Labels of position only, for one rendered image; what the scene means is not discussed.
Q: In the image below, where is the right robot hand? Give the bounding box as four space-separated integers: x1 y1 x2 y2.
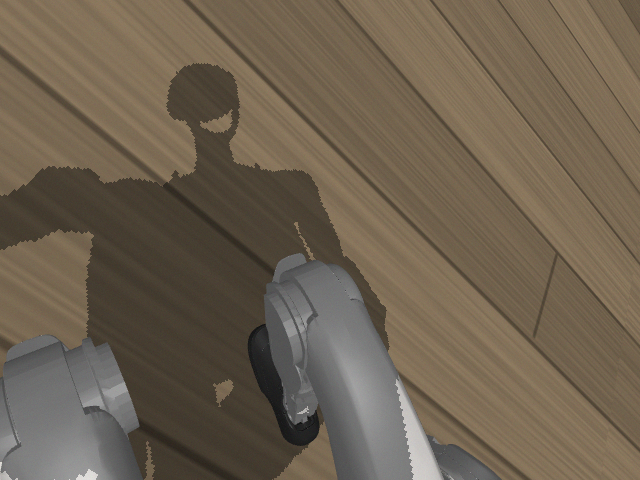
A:
426 434 502 480

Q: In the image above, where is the right robot foot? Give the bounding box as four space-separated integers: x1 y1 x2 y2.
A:
248 324 319 446

